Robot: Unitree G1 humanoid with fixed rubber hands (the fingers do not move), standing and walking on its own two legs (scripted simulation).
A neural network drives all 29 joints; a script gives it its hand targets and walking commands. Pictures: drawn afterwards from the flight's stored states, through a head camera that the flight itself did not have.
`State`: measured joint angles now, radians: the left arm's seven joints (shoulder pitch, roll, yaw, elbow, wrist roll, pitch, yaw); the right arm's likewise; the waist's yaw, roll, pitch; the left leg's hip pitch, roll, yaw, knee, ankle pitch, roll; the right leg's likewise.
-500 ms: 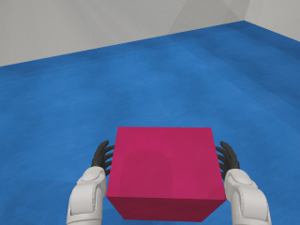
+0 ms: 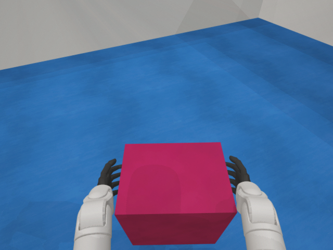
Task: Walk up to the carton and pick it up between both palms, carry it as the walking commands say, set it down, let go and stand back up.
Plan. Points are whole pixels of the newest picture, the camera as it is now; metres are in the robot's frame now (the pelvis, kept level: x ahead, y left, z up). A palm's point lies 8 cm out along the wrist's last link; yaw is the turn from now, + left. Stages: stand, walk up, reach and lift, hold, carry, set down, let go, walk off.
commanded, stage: set down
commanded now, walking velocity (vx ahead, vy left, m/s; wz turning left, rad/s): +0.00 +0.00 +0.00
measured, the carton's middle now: (173, 197) +0.28 +0.04 -0.06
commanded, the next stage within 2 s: none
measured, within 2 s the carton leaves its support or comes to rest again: neither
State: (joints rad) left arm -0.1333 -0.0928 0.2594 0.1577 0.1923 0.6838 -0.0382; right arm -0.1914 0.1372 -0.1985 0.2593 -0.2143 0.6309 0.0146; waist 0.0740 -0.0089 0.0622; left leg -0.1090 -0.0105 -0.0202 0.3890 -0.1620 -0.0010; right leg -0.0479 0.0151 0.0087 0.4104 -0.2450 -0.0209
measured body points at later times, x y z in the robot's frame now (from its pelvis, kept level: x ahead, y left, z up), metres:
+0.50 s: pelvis -0.03 +0.00 -0.02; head +0.07 +0.01 +0.41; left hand +0.30 +0.20 -0.06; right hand +0.33 -0.13 -0.06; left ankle +0.04 +0.12 -0.74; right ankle +0.00 -0.11 -0.74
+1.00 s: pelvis -0.04 +0.00 -0.08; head +0.14 +0.02 +0.33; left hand +0.33 +0.21 -0.15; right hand +0.36 -0.12 -0.15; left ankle +0.04 +0.12 -0.74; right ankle +0.00 -0.11 -0.74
